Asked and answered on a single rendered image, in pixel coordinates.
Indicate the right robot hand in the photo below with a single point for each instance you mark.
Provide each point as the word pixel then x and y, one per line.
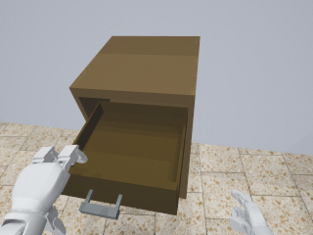
pixel 243 220

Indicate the left robot hand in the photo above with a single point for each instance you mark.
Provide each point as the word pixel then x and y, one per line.
pixel 41 183

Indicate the cabinet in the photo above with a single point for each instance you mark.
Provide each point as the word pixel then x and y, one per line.
pixel 146 70

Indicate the handle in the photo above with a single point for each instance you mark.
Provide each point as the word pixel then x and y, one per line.
pixel 99 210

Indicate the robot left forearm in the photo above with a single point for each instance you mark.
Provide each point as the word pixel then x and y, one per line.
pixel 23 223

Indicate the robot right forearm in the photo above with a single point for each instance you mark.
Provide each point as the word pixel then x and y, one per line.
pixel 261 230

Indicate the drawer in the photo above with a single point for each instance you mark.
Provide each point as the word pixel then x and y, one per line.
pixel 133 150

